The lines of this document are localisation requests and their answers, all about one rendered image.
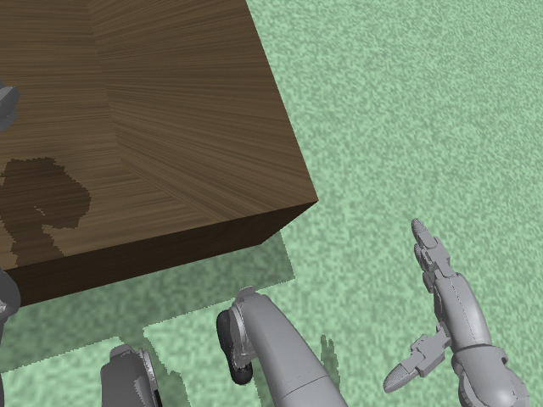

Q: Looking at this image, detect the left robot arm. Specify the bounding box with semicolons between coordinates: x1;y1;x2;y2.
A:
0;267;21;407

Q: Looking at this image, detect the left robot hand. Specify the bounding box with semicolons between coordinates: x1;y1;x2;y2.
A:
0;86;20;123

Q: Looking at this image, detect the right robot foot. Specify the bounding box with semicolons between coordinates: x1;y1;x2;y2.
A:
216;309;253;385

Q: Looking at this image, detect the can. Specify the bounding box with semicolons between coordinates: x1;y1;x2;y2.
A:
0;79;17;131

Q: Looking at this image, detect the right robot arm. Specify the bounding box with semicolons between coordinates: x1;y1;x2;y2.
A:
451;344;530;407

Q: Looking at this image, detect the right robot hand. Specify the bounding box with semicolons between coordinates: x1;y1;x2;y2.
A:
383;218;493;393

